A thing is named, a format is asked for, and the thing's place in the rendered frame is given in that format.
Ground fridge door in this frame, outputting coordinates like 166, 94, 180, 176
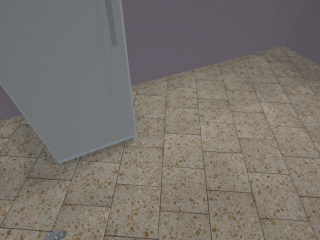
0, 0, 135, 161

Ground robot left hand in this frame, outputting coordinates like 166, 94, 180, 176
42, 230, 67, 240

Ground handle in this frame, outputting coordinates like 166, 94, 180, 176
105, 0, 118, 46

